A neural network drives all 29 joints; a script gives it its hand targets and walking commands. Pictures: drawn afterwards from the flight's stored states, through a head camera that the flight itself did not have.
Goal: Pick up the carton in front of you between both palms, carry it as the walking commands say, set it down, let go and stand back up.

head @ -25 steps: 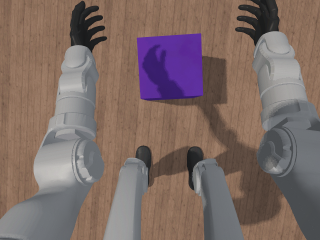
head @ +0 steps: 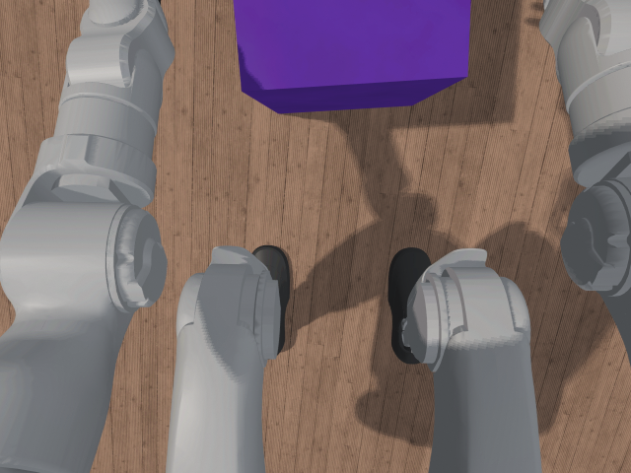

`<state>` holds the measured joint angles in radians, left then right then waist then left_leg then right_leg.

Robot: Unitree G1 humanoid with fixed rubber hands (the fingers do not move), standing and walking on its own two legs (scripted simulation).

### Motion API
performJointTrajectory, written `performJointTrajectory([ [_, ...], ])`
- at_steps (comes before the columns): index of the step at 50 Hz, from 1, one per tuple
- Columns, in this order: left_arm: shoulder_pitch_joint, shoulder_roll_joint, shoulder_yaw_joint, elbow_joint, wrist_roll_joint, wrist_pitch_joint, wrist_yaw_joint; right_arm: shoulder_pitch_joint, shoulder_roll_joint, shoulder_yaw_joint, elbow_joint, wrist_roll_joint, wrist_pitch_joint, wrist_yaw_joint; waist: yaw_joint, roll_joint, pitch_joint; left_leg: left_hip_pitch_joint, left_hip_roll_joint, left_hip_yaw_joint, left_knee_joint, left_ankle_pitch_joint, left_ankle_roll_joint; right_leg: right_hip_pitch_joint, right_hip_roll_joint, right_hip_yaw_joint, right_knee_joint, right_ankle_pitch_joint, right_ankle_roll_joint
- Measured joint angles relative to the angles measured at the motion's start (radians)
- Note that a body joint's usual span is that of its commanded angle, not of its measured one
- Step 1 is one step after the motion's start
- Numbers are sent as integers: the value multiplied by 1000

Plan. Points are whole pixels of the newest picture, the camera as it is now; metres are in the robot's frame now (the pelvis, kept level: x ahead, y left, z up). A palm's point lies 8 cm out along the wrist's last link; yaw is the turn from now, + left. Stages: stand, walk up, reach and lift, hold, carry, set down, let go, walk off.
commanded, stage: reach and lift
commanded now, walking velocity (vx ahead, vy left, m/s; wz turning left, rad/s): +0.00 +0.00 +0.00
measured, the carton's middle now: (344, 11) +0.58 -0.01 -0.28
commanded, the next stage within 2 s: none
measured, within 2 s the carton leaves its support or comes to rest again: leaves its support in 1.08 s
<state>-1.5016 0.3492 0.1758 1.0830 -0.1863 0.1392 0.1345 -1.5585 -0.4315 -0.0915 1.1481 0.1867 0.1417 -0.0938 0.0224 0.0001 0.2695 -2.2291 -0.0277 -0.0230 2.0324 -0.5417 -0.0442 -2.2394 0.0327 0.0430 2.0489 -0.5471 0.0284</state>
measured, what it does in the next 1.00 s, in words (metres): stands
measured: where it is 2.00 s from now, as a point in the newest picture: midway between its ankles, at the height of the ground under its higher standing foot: (337, 322)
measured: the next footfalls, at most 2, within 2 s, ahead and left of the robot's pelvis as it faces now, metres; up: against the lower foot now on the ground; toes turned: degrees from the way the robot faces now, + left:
none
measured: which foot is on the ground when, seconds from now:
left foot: down 0.00-1.00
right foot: down 0.00-1.00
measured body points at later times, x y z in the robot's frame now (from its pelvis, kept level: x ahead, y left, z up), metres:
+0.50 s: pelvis +0.01 +0.00 -0.04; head +0.39 -0.01 +0.18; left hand +0.59 +0.17 -0.22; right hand +0.60 -0.18 -0.22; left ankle +0.11 +0.13 -0.37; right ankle +0.11 -0.12 -0.37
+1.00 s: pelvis +0.01 +0.00 -0.05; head +0.39 -0.01 +0.18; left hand +0.59 +0.15 -0.22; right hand +0.60 -0.16 -0.22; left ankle +0.11 +0.13 -0.37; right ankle +0.11 -0.12 -0.37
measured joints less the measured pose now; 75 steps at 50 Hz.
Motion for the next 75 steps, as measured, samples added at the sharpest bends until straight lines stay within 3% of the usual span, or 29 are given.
performJointTrajectory([
  [8, -104, 18, -15, 96, -1, -39, -14, -96, -19, 24, 90, 16, -38, 12, -1, 5, 151, -23, -6, -5, 106, -13, -5, -21, 1, -4, 105, -14, 1],
  [18, -110, 27, -73, 73, -49, -60, -3, -100, -22, 71, 62, 57, -61, 1, -3, 6, 214, 7, -7, -3, 189, -76, -3, 11, 1, -2, 187, -79, 4],
  [27, -73, -9, -41, 91, -10, -68, -10, -63, 13, 36, 83, 17, -71, 10, -7, 9, 143, -23, -10, -1, 185, -71, -2, -16, -3, 1, 185, -78, 6],
  [34, -105, -23, -61, 78, -18, -57, -15, -94, 31, 65, 70, 29, -60, 12, -8, 9, 183, -7, -9, -2, 163, -48, -3, -2, -1, -1, 163, -53, 4],
  [40, -147, -47, 12, 72, 56, -33, 2, -143, 55, 9, 78, -45, -36, -6, -7, 5, 233, 21, -7, -4, 161, -45, -3, 24, 2, -3, 159, -46, 2],
  [45, -110, -64, 99, -9, 129, 28, -48, -104, 69, -89, 4, -120, 19, 44, -9, -1, 227, 13, -9, -3, 189, -56, -3, 15, 2, -2, 189, -58, -1],
  [49, -49, -80, 121, -95, 127, 59, -67, -44, 88, -119, -82, -124, 51, 60, -12, -1, 210, 6, -9, -4, 210, -73, -2, 9, 2, -2, 210, -75, -3],
  [53, -11, -76, 85, -145, 92, 98, -38, 10, 105, -89, -160, -96, 95, 28, -15, 7, 173, -8, -12, -7, 215, -80, -2, -3, 0, -5, 213, -84, -2],
  [56, 31, -104, 64, -208, 75, 131, 47, 70, 138, -64, -240, -83, 131, -63, -13, 11, 127, -8, -20, -12, 203, -81, -6, -1, 5, -3, 200, -86, 2],
  [57, 48, -114, 76, -236, 80, 142, 45, 91, 146, -73, -271, -87, 142, -63, -12, 12, 116, 2, -24, -14, 195, -80, -9, 8, 9, 1, 192, -85, 5],
  [62, 183, -189, 150, -340, 150, 183, 23, 215, 213, -153, -362, -158, 186, -34, -14, 11, -62, 10, -45, -27, 119, -70, -27, 14, 27, 16, 114, -67, 24],
  [70, 271, -300, 343, -288, 386, 220, -55, 296, 321, -359, -298, -378, 225, 45, -16, 3, -316, 64, -31, -28, -73, 0, -11, 67, 30, 17, -84, 9, 19],
  [75, 284, -323, 391, -310, 457, 239, -84, 306, 353, -418, -311, -455, 238, 69, -13, -2, -351, 108, -31, -29, -177, 48, -9, 110, 28, 19, -186, 57, 14],
])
